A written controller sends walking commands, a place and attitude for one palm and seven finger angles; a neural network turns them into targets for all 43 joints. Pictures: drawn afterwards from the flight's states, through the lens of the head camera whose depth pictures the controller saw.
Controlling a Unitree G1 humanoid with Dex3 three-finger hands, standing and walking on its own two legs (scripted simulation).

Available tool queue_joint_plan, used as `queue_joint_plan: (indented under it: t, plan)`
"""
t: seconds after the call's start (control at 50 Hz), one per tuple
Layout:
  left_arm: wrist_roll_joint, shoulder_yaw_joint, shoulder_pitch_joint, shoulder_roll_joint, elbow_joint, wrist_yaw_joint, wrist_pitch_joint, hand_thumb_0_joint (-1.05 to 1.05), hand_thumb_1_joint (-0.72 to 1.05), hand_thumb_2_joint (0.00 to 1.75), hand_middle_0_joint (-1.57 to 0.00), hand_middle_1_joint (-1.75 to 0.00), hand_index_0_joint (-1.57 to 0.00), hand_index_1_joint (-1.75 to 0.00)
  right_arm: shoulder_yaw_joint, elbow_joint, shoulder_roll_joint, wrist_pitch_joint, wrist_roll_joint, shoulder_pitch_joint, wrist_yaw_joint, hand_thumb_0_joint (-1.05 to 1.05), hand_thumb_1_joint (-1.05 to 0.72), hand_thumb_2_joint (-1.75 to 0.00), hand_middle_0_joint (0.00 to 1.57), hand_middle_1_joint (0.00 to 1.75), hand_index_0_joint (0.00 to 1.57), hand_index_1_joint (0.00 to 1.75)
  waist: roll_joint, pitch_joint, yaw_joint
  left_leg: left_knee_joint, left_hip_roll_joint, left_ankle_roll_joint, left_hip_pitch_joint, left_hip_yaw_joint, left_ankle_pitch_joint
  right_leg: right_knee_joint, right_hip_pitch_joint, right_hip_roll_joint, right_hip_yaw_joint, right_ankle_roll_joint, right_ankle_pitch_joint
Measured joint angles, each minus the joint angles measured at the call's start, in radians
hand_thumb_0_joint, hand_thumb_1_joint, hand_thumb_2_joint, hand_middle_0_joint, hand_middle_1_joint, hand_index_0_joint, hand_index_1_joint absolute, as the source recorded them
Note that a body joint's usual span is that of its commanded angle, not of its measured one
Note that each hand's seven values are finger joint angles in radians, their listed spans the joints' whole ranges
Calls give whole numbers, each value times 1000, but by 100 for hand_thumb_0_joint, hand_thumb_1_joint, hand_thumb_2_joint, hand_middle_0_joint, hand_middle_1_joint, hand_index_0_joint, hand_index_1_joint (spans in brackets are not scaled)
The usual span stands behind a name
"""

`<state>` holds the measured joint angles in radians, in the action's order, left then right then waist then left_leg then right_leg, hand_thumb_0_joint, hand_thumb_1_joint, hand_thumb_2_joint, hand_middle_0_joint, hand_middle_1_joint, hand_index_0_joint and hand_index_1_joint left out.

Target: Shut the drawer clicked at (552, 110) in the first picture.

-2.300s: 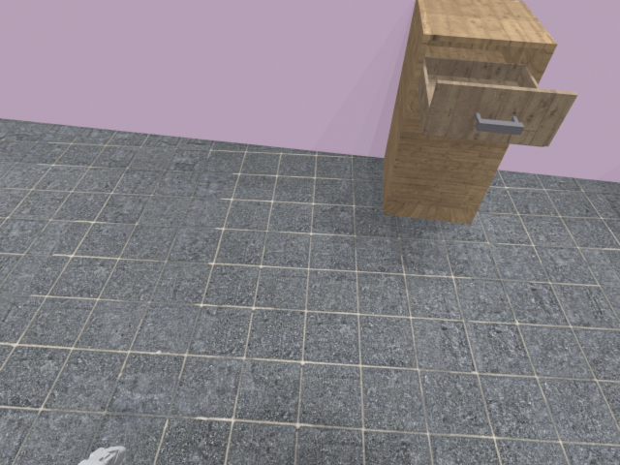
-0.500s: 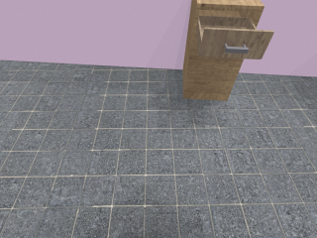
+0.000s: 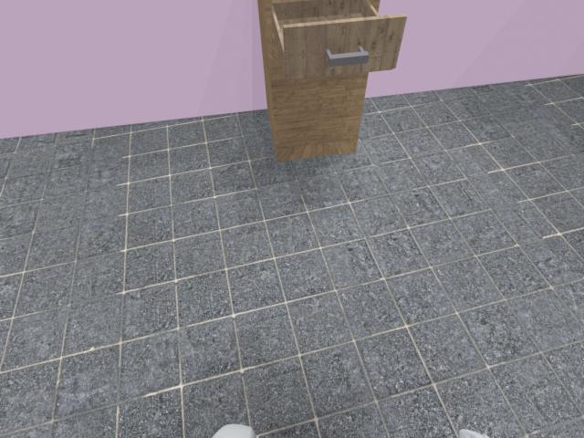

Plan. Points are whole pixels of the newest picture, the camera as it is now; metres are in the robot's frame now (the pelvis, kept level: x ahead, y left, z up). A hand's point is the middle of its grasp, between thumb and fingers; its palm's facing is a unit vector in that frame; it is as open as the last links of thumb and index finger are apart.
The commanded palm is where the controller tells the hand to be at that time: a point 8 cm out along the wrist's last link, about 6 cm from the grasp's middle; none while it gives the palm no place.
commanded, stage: walk to a spot facing it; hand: left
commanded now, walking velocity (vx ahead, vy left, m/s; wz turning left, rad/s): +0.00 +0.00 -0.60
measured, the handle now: (346, 55) +1.12 -0.04 -0.07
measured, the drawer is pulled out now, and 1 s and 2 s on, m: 0.30 0.30 0.30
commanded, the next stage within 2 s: turn to face it in 1.92 s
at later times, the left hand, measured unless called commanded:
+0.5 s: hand (172, 415) +0.16 +0.22 -0.17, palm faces -0.29 -0.94 -0.18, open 7.4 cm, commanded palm none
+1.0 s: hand (314, 319) +0.34 +0.00 -0.16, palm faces -0.51 -0.83 -0.22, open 7.2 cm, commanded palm none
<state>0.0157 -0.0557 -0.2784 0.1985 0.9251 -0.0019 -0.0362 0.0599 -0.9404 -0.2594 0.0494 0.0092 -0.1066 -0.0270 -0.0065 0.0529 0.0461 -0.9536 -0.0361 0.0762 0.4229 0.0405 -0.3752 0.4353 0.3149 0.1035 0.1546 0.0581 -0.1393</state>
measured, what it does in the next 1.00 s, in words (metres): walks ahead, turning right: left foot, then right foot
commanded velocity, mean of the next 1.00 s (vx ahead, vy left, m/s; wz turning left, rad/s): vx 0.31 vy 0.00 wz -0.43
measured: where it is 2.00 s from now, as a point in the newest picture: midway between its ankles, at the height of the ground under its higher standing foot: (407, 340)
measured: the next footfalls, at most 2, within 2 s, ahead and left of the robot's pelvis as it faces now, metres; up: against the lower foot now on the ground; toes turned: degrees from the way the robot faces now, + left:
left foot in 0.16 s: +0.02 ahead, +0.16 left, +0.00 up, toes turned -8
right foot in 0.72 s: +0.16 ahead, -0.20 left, +0.00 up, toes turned -37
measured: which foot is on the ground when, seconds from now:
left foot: up 0.00-0.14, down 0.16-0.74, up 0.76-1.00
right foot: down 0.00-0.16, up 0.18-0.70, down 0.72-1.00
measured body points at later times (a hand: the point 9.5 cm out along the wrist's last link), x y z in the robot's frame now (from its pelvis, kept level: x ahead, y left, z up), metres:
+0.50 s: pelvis +0.03 +0.04 +0.00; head +0.04 +0.07 +0.45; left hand +0.18 +0.27 -0.16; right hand -0.08 -0.19 -0.13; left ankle -0.02 +0.16 -0.74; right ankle +0.02 -0.13 -0.64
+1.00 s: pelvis +0.17 -0.12 +0.00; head +0.17 -0.13 +0.45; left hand +0.36 +0.05 -0.14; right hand +0.07 -0.34 -0.15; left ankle +0.28 -0.01 -0.66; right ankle +0.13 -0.18 -0.74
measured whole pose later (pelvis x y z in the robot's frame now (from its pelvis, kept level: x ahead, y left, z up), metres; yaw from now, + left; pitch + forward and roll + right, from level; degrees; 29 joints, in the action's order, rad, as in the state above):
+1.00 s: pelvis +0.17 -0.12 +0.00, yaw -33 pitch +0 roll -1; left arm 0.01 -0.06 -0.21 0.20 1.00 0.00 0.05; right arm 0.05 -0.98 -0.19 -0.02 0.03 -0.25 0.00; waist -0.02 0.02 -0.04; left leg -1.11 -0.18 0.05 0.60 -0.06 -0.21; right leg 0.42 0.19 0.06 -0.09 0.08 -0.22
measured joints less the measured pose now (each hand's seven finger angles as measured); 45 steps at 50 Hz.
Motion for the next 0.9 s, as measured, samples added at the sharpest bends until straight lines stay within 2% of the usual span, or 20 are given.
queue_joint_plan:
  t: [0.08,0.14,0.16,0.18,0.2,0.24,0.3,0.38,0.44,0.52,0.58,0.64,0.68,0.72,0.74,0.76,0.78,0.82,0.86,0.9]
  plan:
    - [6,-10,13,23,-10,1,-9,0,91,90,-20,-30,-20,-30,-5,19,9,-8,-8,12,-1,1,-91,-90,20,30,20,30,17,-10,11,148,20,-15,-56,2,-35,-2,18,15,49,-20,18]
    - [6,-17,23,44,-14,0,-19,0,91,90,-20,-30,-20,-30,-13,37,21,-25,-12,4,0,1,-91,-90,20,30,20,30,33,-22,11,331,39,-35,-132,-1,-8,9,37,28,86,-45,26]
    - [5,-19,21,50,-17,-2,-24,0,91,90,-20,-30,-20,-30,-18,46,21,-35,-12,-10,0,1,-91,-90,20,30,20,30,30,-34,5,421,36,-48,-175,-3,-1,32,51,38,89,-54,9]
    - [2,-24,23,58,-14,-5,-29,1,91,90,-20,-30,-20,-30,-20,46,27,-45,-8,-21,-1,1,-91,-90,20,30,20,30,38,-39,-4,455,38,-64,-189,-10,40,93,77,41,86,-59,-81]
    - [2,-31,27,67,-9,-9,-36,1,91,90,-20,-30,-20,-30,-25,46,35,-48,-4,-35,0,1,-91,-90,20,30,20,30,48,-41,-10,454,39,-77,-196,-23,60,182,109,34,54,-69,-178]
    - [9,-43,27,80,-7,-22,-41,1,91,90,-20,-30,-20,-30,-36,45,44,-49,1,-77,2,1,-91,-90,20,30,20,30,50,-51,-20,476,21,-90,-229,-45,76,377,176,15,-29,-93,-235]
    - [19,-57,24,101,-15,-43,-31,1,91,90,-20,-30,-20,-30,-44,25,52,-56,7,-146,2,1,-91,-90,20,30,20,30,51,-67,-25,535,-6,-91,-287,-78,91,619,256,-29,-96,-107,-172]
    - [21,-62,15,110,-13,-52,-27,1,91,90,-20,-30,-19,-30,-44,-4,59,-75,6,-223,-3,1,-91,-90,20,30,20,30,60,-77,-27,569,-21,-89,-345,-144,79,784,316,-94,-108,-116,-71]
    - [21,-58,17,100,-1,-55,-34,1,91,90,-19,-30,-19,-30,-44,-25,68,-90,4,-275,-6,1,-91,-90,20,30,20,30,64,-74,-37,580,-26,-85,-380,-195,57,791,332,-138,-115,-123,-31]
    - [19,-45,45,74,11,-61,-42,1,91,90,-19,-30,-19,-30,-47,-57,85,-105,6,-337,-6,1,-91,-90,20,30,20,30,65,-50,-58,592,-37,-71,-425,-257,26,716,338,-183,-153,-124,-29]
    - [16,-30,85,47,11,-67,-41,1,91,90,-19,-30,-19,-30,-46,-85,95,-109,13,-375,-4,1,-91,-90,20,30,20,30,55,-19,-77,598,-53,-50,-461,-299,-1,596,326,-201,-199,-113,-47]
    - [13,-15,137,21,3,-71,-32,1,91,90,-19,-30,-19,-30,-42,-113,96,-106,20,-403,1,1,-91,-90,20,30,20,30,37,16,-103,587,-78,-18,-495,-339,-41,430,286,-198,-244,-87,-84]
    - [10,-8,170,9,-7,-70,-16,1,91,90,-19,-30,-19,-30,-37,-131,93,-102,22,-419,6,1,-91,-90,20,30,20,30,20,36,-117,556,-105,9,-512,-365,-81,326,245,-176,-270,-57,-119]
    - [10,-3,193,8,-21,-68,15,1,91,90,-19,-30,-19,-30,-35,-149,94,-95,17,-437,12,1,-91,-90,20,30,20,30,12,49,-120,434,-146,22,-495,-376,-137,216,172,-145,-294,-21,-103]
    - [11,-3,204,10,-25,-63,37,1,91,90,-20,-30,-19,-30,-35,-157,97,-87,11,-437,17,1,-91,-90,20,30,20,30,10,57,-118,296,-178,11,-448,-354,-138,219,166,-133,-300,2,-42]
    - [5,-2,213,11,-27,-55,54,1,91,90,-20,-30,-19,-30,-37,-163,99,-76,4,-425,21,1,-91,-90,20,30,20,30,13,67,-117,110,-182,1,-371,-287,-144,261,172,-126,-301,16,-53]
    - [-2,-2,216,11,-27,-47,63,1,91,90,-20,-30,-20,-30,-37,-165,100,-66,-1,-405,22,1,-91,-90,20,30,20,30,19,75,-119,-67,-167,-12,-290,-217,-143,284,162,-122,-298,23,-84]
    - [-10,0,205,9,-17,-34,69,0,91,90,-20,-30,-20,-30,-30,-158,98,-60,-5,-356,23,1,-91,-90,20,30,20,30,25,74,-116,-293,-141,-30,-151,-136,-76,255,106,-106,-292,27,-121]
    - [-11,6,178,1,4,-24,71,0,91,90,-20,-30,-20,-30,-22,-135,89,-62,2,-301,20,1,-91,-90,20,30,20,30,21,56,-109,-351,-138,-36,-37,-111,1,181,43,-88,-281,19,-106]
    - [-7,10,144,-9,28,-17,74,0,91,90,-20,-30,-20,-30,-16,-102,79,-65,10,-245,19,1,-91,-90,20,30,20,30,10,31,-106,-322,-142,-34,55,-103,58,107,-11,-72,-270,23,-91]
